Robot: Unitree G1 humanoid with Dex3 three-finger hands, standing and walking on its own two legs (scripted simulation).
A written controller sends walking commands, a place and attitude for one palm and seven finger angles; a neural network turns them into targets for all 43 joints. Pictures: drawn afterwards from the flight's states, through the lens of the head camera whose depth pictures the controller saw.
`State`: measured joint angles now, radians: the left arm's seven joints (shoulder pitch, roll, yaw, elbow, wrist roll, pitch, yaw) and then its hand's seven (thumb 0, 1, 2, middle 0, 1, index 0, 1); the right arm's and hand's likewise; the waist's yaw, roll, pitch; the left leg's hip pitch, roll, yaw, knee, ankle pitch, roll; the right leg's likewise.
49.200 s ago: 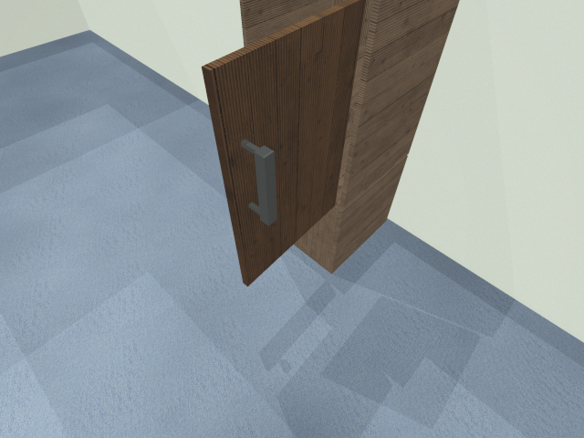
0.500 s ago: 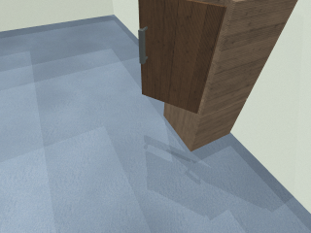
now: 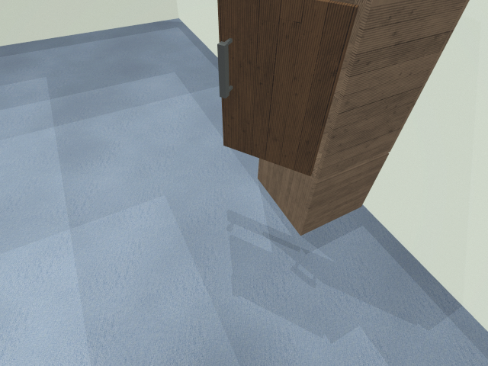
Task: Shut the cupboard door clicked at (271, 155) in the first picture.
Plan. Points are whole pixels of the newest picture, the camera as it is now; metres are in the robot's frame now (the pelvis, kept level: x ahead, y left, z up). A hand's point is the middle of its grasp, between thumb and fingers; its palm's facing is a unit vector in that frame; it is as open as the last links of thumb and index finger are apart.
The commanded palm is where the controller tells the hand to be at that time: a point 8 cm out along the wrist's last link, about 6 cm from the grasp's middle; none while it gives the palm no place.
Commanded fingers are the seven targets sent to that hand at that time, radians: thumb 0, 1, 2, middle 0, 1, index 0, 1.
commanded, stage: walk to a spot facing it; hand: left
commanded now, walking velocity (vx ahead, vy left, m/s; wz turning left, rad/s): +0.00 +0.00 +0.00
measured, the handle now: (226, 68) +0.96 +0.11 +0.01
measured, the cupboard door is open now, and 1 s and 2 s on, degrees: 36 36 36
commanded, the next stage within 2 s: turn to face it in 1.88 s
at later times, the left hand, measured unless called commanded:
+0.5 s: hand out of the picture +0.00 +0.23 -0.20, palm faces +0.23 -0.94 -0.24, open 7.4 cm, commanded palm none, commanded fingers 0.00 0.90 0.90 -0.20 -0.30 -0.20 -0.30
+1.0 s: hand out of the picture -0.07 +0.16 -0.16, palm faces +0.52 -0.81 -0.28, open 7.4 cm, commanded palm none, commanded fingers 0.00 0.90 0.90 -0.20 -0.30 -0.20 -0.30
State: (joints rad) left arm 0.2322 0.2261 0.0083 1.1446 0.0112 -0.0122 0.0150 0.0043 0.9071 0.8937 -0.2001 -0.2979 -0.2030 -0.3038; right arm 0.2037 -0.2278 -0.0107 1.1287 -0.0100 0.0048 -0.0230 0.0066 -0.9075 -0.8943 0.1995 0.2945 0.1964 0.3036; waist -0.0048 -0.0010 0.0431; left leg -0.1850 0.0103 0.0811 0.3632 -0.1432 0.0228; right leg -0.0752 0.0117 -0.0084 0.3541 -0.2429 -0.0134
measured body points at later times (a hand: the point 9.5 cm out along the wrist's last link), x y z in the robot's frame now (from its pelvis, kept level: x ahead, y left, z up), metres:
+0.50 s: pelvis -0.01 +0.01 -0.02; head +0.03 +0.04 +0.42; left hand -0.01 +0.28 -0.18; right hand +0.08 -0.22 -0.17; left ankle +0.03 +0.11 -0.75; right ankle -0.03 -0.12 -0.70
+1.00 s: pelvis -0.01 -0.04 -0.01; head +0.03 -0.03 +0.44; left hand -0.09 +0.21 -0.14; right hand +0.19 -0.24 -0.15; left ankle -0.07 +0.08 -0.68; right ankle +0.03 -0.16 -0.75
